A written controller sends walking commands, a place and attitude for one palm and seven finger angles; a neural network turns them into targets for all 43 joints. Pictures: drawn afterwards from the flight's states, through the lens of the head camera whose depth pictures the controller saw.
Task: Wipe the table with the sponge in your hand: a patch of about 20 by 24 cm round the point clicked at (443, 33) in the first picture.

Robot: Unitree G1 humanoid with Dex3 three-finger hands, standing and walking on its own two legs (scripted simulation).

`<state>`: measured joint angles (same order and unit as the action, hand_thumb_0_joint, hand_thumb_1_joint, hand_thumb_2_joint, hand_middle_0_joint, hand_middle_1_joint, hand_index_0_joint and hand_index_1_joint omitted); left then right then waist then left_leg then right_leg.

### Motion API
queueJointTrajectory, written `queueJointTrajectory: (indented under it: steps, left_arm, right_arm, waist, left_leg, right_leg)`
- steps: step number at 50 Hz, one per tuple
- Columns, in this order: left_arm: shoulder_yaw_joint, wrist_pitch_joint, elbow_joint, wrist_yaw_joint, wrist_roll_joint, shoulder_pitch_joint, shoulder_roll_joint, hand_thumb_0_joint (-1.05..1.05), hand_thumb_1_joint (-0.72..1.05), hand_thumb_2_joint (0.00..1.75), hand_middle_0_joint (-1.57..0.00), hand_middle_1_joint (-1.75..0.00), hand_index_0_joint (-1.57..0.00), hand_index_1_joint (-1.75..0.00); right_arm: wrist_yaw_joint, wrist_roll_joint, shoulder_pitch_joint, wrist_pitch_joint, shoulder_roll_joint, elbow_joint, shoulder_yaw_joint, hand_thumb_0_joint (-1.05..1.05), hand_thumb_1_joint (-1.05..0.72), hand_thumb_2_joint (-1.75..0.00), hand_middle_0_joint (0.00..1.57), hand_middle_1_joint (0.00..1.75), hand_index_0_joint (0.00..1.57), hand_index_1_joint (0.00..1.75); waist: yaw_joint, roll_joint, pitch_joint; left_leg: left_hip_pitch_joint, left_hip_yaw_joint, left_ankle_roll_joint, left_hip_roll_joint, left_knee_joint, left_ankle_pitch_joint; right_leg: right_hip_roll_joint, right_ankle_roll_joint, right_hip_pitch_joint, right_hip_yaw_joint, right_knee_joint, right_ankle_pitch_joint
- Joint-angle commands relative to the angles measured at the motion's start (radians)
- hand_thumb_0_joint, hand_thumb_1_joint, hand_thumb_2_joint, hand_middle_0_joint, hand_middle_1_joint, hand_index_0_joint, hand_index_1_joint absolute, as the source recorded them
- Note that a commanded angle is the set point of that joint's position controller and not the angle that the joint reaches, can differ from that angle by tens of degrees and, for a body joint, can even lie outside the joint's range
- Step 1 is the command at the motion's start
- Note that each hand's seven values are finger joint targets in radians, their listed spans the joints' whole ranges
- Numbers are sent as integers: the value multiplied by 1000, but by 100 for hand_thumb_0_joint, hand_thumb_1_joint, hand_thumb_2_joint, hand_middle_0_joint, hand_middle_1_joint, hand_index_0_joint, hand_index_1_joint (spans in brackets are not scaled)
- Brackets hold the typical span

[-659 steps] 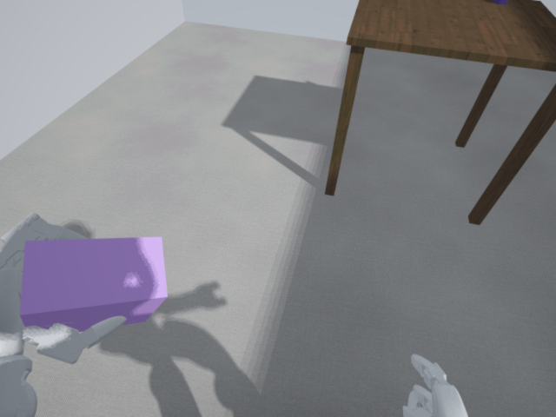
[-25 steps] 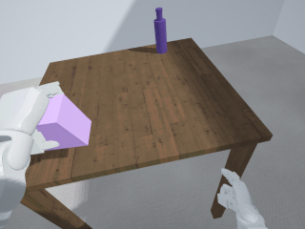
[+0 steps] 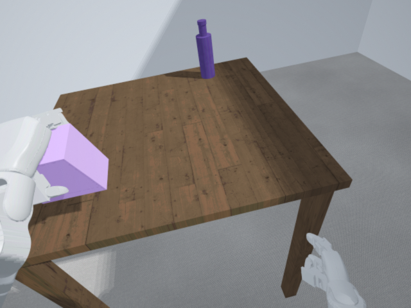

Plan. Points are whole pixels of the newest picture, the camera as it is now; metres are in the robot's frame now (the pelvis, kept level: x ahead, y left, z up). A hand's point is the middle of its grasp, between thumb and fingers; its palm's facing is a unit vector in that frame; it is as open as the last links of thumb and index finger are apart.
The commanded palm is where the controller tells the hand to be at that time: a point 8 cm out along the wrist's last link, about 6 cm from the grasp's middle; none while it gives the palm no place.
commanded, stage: turn the palm down, sponge in hand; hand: left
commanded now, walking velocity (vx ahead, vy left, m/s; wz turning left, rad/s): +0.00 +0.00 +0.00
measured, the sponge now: (62, 171) +0.25 +0.30 +0.19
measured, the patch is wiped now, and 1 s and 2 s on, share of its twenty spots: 0.00 0.00 0.00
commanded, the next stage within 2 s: move the sponge above the wiping area in 0.02 s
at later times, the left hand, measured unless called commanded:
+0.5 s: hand (55, 166) +0.25 +0.31 +0.20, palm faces +0.23 -0.08 -0.97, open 10.5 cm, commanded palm +0.20 +0.29 +0.26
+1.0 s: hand (65, 182) +0.25 +0.31 +0.17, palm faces +0.10 -0.09 -0.99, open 10.4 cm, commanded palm +0.21 +0.30 +0.24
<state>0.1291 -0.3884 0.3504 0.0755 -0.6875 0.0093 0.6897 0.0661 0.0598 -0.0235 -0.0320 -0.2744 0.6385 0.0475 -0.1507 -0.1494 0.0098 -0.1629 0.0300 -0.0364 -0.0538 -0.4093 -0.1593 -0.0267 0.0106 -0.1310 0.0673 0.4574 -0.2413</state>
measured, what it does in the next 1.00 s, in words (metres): stands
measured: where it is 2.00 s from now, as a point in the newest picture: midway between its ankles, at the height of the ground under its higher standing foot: outside the picture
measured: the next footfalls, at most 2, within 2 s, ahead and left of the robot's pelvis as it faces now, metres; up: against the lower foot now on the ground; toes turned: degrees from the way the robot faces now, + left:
none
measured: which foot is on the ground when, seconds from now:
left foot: down 0.00-1.00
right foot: down 0.00-1.00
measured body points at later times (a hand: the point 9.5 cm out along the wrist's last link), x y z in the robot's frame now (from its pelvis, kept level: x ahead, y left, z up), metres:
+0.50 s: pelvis +0.01 +0.01 +0.00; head +0.00 -0.05 +0.45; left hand +0.23 +0.31 +0.25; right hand +0.27 -0.18 -0.08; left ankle +0.04 +0.15 -0.74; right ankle +0.01 -0.11 -0.74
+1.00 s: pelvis +0.01 +0.01 +0.00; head +0.01 -0.04 +0.45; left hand +0.24 +0.31 +0.22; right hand +0.28 -0.17 -0.08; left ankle +0.04 +0.15 -0.74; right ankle +0.01 -0.11 -0.74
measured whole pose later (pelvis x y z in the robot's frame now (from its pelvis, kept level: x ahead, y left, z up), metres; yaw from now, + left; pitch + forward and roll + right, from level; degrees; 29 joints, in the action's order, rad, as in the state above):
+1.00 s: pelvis +0.01 +0.01 +0.00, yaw +1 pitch -3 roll +0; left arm 0.04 -0.43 0.32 0.15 -0.76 0.07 0.62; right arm 0.05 0.06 -0.02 -0.04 -0.27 0.61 0.06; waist -0.14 -0.13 0.01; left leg -0.18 0.02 -0.02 -0.03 -0.40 -0.17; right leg -0.05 -0.01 -0.14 0.07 0.44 -0.25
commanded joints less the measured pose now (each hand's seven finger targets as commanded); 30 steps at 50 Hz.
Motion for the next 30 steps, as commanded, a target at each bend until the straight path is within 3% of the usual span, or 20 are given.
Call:
queueJointTrajectory:
  steps: [1, 4, 6, 7, 10, 11, 12, 13, 15, 16, 17, 21, 23, 26, 27, 30]
  left_arm:
    - [64, -16, 96, 17, 4, -101, 118, 0, 10, 130, -120, -160, -120, -160]
    - [63, 9, 203, 24, -6, -105, 156, 0, 10, 130, -120, -160, -120, -160]
    - [117, 11, 303, 14, -42, -157, 230, 0, 10, 130, -120, -160, -120, -160]
    - [108, 22, 342, 3, -63, -221, 246, 0, 10, 130, -120, -160, -120, -160]
    - [167, 42, 326, -31, -108, -232, 311, 0, 10, 130, -120, -160, -120, -160]
    - [214, 32, 324, -43, -120, -250, 352, 0, 10, 130, -120, -160, -120, -160]
    - [169, 36, 294, -58, -116, -275, 297, 0, 10, 130, -120, -160, -120, -160]
    - [186, 36, 237, -69, -103, -236, 295, 0, 10, 130, -120, -160, -120, -160]
    - [171, 23, 177, -72, -77, -227, 258, 0, 10, 130, -120, -160, -120, -160]
    - [178, 7, 144, -65, -66, -216, 248, 0, 10, 130, -120, -160, -120, -160]
    - [149, 6, 117, -60, -52, -225, 223, 0, 10, 130, -120, -160, -120, -160]
    - [107, -26, 103, -5, -31, -105, 159, 0, 10, 130, -120, -160, -120, -160]
    - [55, -26, 119, 17, -24, -94, 131, 0, 10, 130, -120, -160, -120, -160]
    - [72, -26, 193, 28, -54, -126, 171, 0, 10, 130, -120, -160, -120, -160]
    - [59, -12, 236, 25, -72, -191, 188, 0, 10, 130, -120, -160, -120, -160]
    - [100, 10, 251, 10, -127, -236, 265, 0, 10, 130, -120, -160, -120, -160]
  right_arm:
    - [6, 20, 285, 70, -71, -211, -14, 0, -90, -90, 20, 30, 20, 30]
    - [15, 5, 239, 79, -89, -222, -28, 0, -90, -90, 20, 30, 20, 30]
    - [16, 0, 285, 96, -76, -235, -17, 0, -90, -90, 20, 30, 20, 30]
    - [18, -10, 250, 100, -78, -234, -19, 0, -90, -90, 20, 30, 20, 30]
    - [15, -28, 207, 95, -77, -212, -30, 0, -90, -90, 20, 30, 20, 30]
    - [12, -21, 241, 99, -74, -208, -25, 0, -90, -90, 20, 30, 20, 30]
    - [10, -24, 202, 94, -68, -201, -28, 0, -90, -90, 20, 30, 20, 30]
    - [8, -22, 181, 86, -69, -187, -36, 0, -90, -90, 20, 30, 20, 30]
    - [0, -12, 181, 68, -76, -178, -40, 0, -90, -90, 20, 30, 20, 30]
    - [-1, -3, 228, 71, -74, -181, -34, 0, -90, -90, 20, 30, 20, 30]
    - [-2, -5, 198, 61, -86, -179, -37, 0, -90, -90, 20, 30, 20, 30]
    - [-4, 10, 268, 58, -75, -206, -19, 0, -90, -90, 20, 30, 20, 30]
    - [-1, 7, 221, 51, -87, -211, -23, 0, -90, -90, 20, 30, 20, 30]
    - [5, 8, 274, 66, -78, -228, -13, 0, -90, -90, 20, 30, 20, 30]
    - [8, -2, 239, 71, -86, -228, -16, 0, -90, -90, 20, 30, 20, 30]
    - [14, -20, 208, 71, -85, -210, -22, 0, -90, -90, 20, 30, 20, 30]
  waist:
    - [8, 143, -76]
    - [9, 131, -152]
    - [-6, 85, -202]
    - [-2, 59, -243]
    - [-15, 27, -258]
    - [-26, 18, -247]
    - [-10, 43, -253]
    - [-12, 74, -229]
    - [-8, 73, -196]
    - [-13, 90, -167]
    - [1, 117, -158]
    - [-6, 108, -136]
    - [13, 126, -140]
    - [9, 100, -183]
    - [14, 85, -227]
    - [9, 49, -246]
  left_leg:
    - [11, -1, 52, 61, 44, 35]
    - [26, -1, 63, 64, 36, 39]
    - [52, -9, 61, 70, 29, 68]
    - [63, -6, 63, 73, 22, 96]
    - [85, -14, 65, 79, 19, 166]
    - [87, -25, 61, 83, 15, 169]
    - [85, -10, 61, 74, 11, 197]
    - [86, -8, 59, 70, 16, 198]
    - [73, -10, 52, 63, 29, 187]
    - [68, -16, 49, 66, 32, 171]
    - [55, -4, 51, 55, 34, 159]
    - [37, -6, 51, 60, 47, 135]
    - [31, 0, 57, 57, 44, 116]
    - [50, -10, 59, 63, 35, 106]
    - [60, -9, 63, 66, 30, 129]
    - [86, -18, 68, 75, 26, 181]
  right_leg:
    - [16, 16, -41, -68, -121, 13]
    - [0, 8, -6, -54, -98, 40]
    - [16, 23, 8, -78, -85, 38]
    - [5, 23, 22, -59, -73, 55]
    - [13, 36, 42, -57, -68, 116]
    - [35, 52, 38, -95, -72, 107]
    - [20, 47, 48, -62, -68, 137]
    - [22, 43, 43, -65, -77, 146]
    - [19, 39, 40, -64, -88, 152]
    - [37, 47, 24, -92, -100, 131]
    - [19, 33, 23, -57, -101, 136]
    - [25, 28, 14, -50, -94, 131]
    - [13, 15, 10, -27, -91, 134]
    - [27, 24, 11, -48, -84, 108]
    - [15, 24, 26, -32, -73, 122]
    - [20, 30, 40, -33, -69, 157]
